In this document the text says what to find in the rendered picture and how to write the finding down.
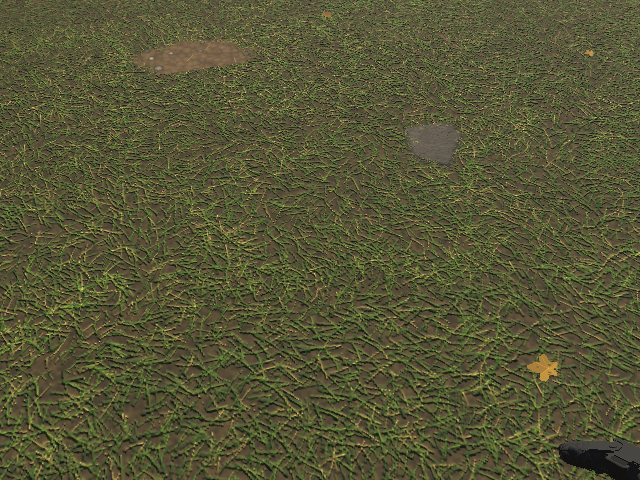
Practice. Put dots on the robot right hand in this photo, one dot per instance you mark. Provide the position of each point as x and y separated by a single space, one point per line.
619 459

